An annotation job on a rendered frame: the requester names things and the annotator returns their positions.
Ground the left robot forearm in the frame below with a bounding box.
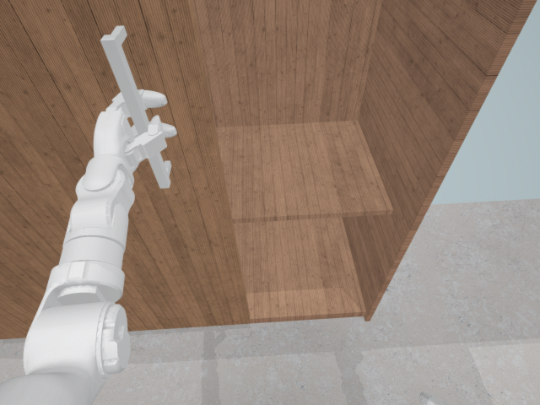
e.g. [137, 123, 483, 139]
[23, 154, 135, 375]

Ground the wardrobe door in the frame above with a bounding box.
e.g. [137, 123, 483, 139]
[0, 0, 250, 339]

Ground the left robot hand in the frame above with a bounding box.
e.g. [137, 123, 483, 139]
[94, 89, 177, 173]

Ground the robot left upper arm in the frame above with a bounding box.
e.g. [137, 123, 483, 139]
[0, 301, 131, 405]

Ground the handle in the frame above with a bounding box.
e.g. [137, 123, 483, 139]
[100, 25, 171, 189]

